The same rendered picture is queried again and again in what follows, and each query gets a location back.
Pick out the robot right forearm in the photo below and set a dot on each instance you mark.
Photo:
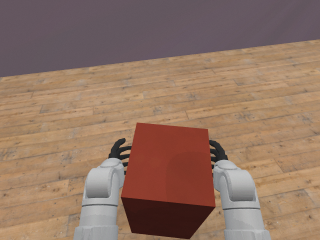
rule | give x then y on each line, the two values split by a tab
239	200

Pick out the robot left hand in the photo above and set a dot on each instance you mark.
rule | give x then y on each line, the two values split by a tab
116	150

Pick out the carton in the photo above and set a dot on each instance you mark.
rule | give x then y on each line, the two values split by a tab
168	188

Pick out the robot left forearm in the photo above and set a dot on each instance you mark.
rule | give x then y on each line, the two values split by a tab
100	200

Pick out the robot right hand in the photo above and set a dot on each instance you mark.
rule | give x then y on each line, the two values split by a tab
218	152

